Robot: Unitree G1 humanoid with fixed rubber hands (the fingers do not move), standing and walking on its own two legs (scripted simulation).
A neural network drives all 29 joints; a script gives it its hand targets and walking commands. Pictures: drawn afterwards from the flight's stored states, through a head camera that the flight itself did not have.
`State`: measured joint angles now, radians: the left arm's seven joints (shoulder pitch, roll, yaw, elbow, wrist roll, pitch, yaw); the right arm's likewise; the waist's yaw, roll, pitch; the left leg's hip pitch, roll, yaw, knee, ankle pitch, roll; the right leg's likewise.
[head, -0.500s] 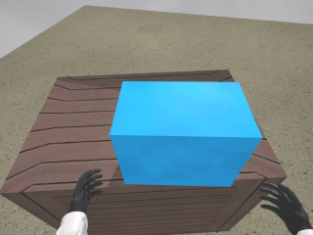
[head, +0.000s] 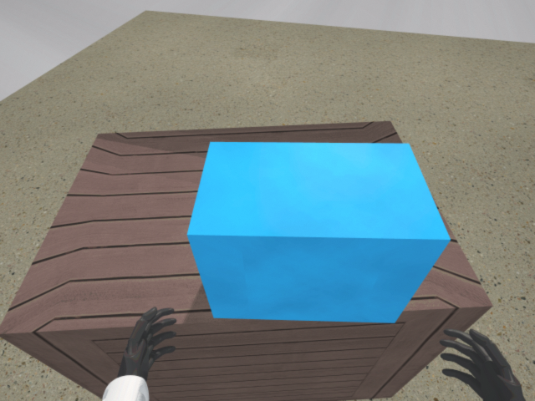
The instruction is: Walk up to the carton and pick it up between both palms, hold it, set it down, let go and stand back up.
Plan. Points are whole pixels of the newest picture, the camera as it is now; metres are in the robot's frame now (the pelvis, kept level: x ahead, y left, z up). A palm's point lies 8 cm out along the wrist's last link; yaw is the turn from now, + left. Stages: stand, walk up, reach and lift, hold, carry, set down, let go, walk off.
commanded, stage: set down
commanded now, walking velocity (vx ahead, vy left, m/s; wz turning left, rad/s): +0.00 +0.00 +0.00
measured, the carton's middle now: (305, 235) +0.38 -0.03 +0.03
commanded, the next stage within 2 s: let go in 0.64 s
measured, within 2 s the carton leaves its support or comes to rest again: neither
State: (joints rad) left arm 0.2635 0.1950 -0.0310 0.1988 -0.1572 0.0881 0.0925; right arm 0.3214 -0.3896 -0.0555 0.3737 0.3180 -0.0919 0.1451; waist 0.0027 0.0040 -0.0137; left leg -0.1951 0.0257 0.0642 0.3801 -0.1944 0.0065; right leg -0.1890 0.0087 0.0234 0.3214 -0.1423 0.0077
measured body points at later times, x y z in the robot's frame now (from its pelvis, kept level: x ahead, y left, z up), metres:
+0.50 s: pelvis +0.00 +0.00 +0.00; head +0.01 +0.00 +0.45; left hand +0.18 +0.22 -0.06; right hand +0.16 -0.26 -0.06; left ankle +0.00 +0.11 -0.75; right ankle +0.02 -0.13 -0.75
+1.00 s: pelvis +0.00 +0.00 +0.00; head +0.03 +0.00 +0.45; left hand +0.16 +0.22 -0.09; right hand +0.17 -0.25 -0.09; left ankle +0.00 +0.11 -0.75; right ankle +0.02 -0.13 -0.75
